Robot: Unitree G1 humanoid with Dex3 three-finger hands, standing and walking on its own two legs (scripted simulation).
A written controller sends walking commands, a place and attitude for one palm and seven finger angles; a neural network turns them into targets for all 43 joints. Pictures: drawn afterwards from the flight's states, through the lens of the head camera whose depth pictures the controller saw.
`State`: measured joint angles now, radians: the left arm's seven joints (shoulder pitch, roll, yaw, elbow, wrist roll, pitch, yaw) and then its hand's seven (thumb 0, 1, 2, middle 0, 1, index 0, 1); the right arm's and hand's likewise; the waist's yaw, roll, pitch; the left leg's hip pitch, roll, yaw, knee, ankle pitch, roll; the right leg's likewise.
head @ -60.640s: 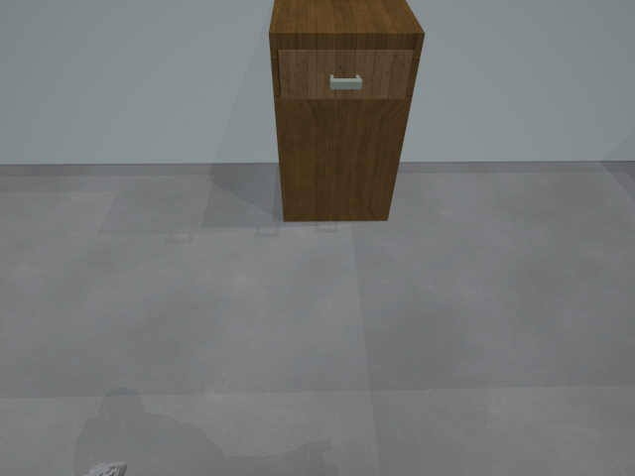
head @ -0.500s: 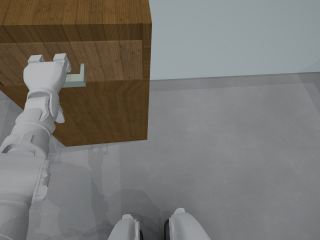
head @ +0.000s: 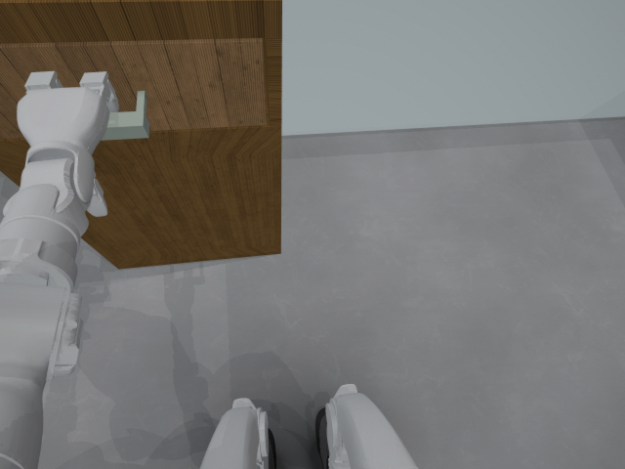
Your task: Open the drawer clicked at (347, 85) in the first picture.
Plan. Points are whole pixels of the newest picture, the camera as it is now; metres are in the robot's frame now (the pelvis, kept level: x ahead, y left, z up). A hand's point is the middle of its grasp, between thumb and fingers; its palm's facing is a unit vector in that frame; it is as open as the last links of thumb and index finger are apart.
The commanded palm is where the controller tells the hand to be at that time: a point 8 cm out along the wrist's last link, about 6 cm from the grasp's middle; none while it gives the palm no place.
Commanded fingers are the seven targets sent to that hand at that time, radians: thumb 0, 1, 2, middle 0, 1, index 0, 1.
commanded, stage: lower the fingers behind the handle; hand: left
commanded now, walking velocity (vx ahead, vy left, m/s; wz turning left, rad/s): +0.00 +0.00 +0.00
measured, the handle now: (108, 113) +0.59 +0.24 +0.01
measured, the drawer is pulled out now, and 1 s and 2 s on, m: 0.00 0.00 0.00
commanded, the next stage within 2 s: lift the fingers back up to retry in 0.10 s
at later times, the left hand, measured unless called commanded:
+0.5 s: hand (87, 143) +0.53 +0.25 +0.03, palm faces -0.08 -0.04 -1.00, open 13.8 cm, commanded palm +0.52 +0.23 +0.08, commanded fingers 0.00 -0.50 0.30 -0.30 -1.20 -0.30 -1.20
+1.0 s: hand (66, 119) +0.53 +0.26 +0.07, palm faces -0.08 -0.05 -0.99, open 13.8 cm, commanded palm +0.52 +0.24 +0.12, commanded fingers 0.00 -0.50 0.30 -0.30 -1.20 -0.30 -1.20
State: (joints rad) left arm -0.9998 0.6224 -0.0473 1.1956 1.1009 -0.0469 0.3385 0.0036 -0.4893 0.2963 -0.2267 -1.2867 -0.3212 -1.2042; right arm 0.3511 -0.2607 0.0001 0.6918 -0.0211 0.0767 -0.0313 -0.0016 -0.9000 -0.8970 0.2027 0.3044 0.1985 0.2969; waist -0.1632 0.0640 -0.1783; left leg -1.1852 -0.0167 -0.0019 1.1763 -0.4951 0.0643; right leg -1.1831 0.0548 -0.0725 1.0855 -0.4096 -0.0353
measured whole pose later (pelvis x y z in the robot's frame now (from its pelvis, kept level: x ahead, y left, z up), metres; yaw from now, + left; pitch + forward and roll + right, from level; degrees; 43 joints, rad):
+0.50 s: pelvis +0.02 +0.00 +0.02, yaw +0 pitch +27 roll -4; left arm -0.90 0.60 0.00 1.12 1.08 -0.10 0.31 0.00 -0.49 0.30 -0.28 -1.21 -0.32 -1.20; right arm 0.37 -0.25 -0.01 0.71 -0.02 0.08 -0.04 0.00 -0.90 -0.90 0.20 0.30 0.20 0.30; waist -0.15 0.06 -0.17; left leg -1.07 -0.01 0.00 1.07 -0.48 0.06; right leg -1.07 0.06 -0.07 0.97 -0.39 -0.04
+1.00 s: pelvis +0.06 +0.01 +0.06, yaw +0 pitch +22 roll -3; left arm -0.77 0.53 -0.01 1.04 1.07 -0.12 0.31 0.00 -0.49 0.30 -0.32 -1.20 -0.32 -1.20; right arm 0.37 -0.26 -0.05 0.70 -0.02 0.15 -0.02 0.00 -0.90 -0.90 0.20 0.30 0.20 0.30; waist -0.10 0.06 -0.17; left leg -0.79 -0.02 0.02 0.85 -0.45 0.08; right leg -0.79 0.06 -0.03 0.76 -0.36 -0.01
